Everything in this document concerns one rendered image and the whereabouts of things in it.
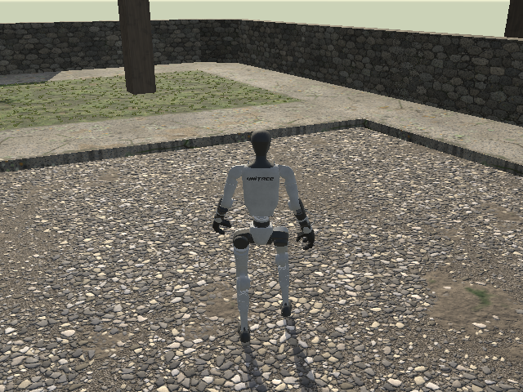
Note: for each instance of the robot right hand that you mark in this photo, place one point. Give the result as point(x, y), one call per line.
point(308, 237)

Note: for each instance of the right robot upper arm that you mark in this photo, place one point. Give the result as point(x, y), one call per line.
point(287, 173)

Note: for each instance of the left robot upper arm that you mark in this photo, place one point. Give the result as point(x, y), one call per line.
point(234, 173)

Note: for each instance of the robot left hand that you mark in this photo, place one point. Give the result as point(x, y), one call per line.
point(215, 225)

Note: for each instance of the robot left foot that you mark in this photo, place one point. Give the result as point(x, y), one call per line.
point(244, 336)

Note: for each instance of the left robot forearm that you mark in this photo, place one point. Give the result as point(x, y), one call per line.
point(220, 212)

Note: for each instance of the robot left thigh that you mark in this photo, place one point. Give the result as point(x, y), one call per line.
point(241, 240)

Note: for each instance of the right robot forearm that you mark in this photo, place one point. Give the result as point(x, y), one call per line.
point(302, 218)

